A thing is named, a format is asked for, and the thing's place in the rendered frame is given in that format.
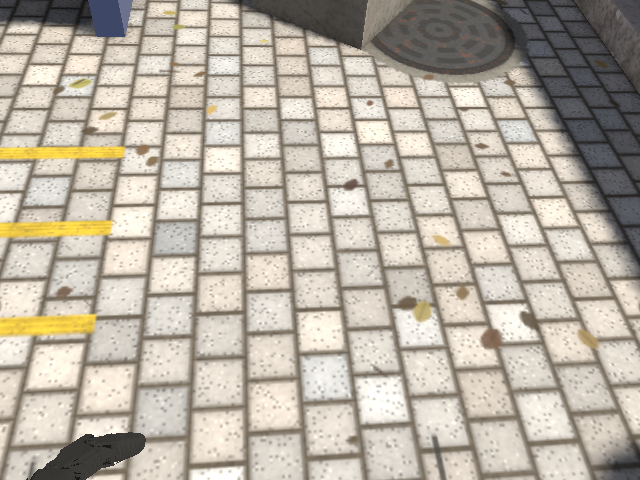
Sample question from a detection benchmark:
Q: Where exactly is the robot left hand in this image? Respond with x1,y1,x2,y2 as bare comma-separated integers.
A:
26,432,146,480

